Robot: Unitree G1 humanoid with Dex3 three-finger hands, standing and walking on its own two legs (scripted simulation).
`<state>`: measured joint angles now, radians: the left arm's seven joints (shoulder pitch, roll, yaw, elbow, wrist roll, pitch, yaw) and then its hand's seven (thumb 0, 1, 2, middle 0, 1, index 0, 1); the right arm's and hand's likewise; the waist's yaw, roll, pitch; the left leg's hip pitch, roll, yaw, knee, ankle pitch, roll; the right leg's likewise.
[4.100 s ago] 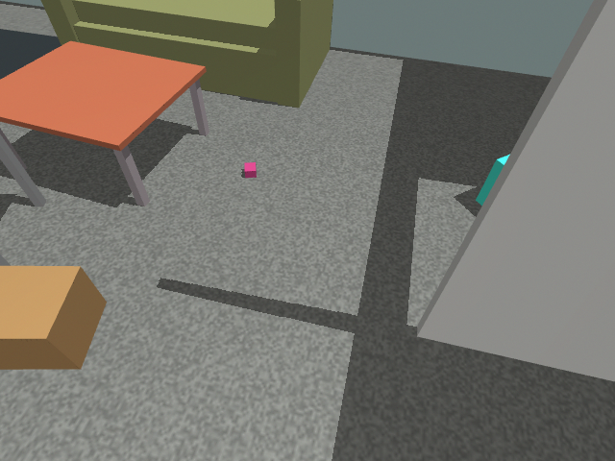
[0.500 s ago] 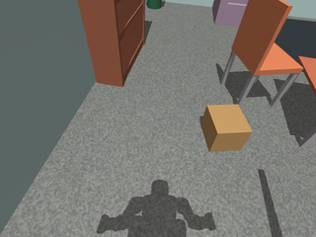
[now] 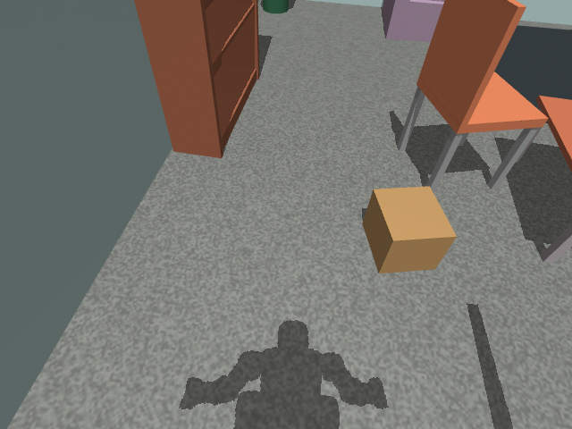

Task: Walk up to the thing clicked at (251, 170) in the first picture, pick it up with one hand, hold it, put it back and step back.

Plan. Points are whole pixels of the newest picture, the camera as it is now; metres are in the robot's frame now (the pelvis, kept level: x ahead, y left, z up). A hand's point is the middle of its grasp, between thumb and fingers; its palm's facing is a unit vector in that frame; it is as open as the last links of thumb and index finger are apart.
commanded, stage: stand
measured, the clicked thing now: out of the picture +0.51 -1.44 -0.76
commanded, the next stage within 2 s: none
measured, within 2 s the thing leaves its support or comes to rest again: neither
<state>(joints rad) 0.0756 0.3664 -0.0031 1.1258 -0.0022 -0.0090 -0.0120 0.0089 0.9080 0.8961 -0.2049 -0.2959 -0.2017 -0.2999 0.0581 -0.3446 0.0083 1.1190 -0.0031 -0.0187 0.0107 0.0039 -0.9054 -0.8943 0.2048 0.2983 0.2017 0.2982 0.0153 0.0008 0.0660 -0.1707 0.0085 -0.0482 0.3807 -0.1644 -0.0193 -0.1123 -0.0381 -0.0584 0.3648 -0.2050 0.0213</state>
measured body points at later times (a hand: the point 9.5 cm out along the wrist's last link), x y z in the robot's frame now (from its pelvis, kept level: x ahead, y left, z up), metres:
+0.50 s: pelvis -0.01 -0.01 +0.00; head +0.00 +0.00 +0.45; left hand +0.07 +0.30 -0.13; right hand +0.06 -0.31 -0.13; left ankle +0.03 +0.13 -0.75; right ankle +0.00 -0.13 -0.75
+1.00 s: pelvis +0.00 -0.01 +0.00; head +0.01 +0.00 +0.45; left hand +0.08 +0.30 -0.13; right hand +0.07 -0.31 -0.13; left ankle +0.03 +0.13 -0.75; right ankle +0.00 -0.13 -0.75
